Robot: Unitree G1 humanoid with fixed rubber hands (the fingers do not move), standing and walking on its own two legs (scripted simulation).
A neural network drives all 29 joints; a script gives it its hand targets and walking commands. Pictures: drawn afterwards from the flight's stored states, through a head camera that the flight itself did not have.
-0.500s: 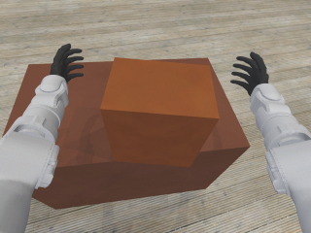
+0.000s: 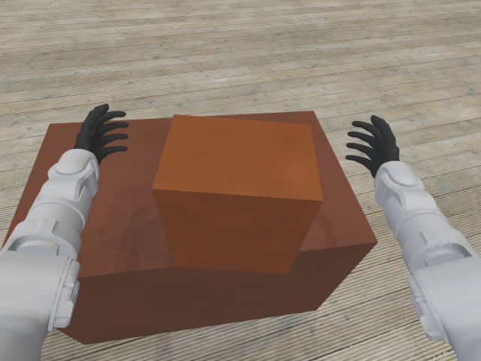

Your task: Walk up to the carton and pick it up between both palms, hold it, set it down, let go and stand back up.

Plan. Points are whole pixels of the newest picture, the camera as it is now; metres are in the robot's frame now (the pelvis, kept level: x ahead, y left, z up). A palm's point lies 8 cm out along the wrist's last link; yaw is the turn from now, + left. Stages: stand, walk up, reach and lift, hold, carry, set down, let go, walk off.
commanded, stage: set down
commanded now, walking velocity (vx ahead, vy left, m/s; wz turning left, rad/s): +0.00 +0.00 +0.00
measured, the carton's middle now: (236, 201) +0.44 +0.04 -0.04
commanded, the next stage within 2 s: none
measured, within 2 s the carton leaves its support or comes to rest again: neither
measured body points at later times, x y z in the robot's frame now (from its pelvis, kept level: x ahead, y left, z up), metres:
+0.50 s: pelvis +0.00 +0.01 +0.00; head +0.02 +0.02 +0.45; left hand +0.37 +0.28 +0.06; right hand +0.39 -0.20 +0.05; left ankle +0.02 +0.13 -0.74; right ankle -0.01 -0.10 -0.74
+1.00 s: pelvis +0.00 +0.01 -0.01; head +0.02 +0.02 +0.44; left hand +0.30 +0.29 -0.01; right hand +0.32 -0.20 -0.02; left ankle +0.02 +0.13 -0.74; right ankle -0.01 -0.10 -0.74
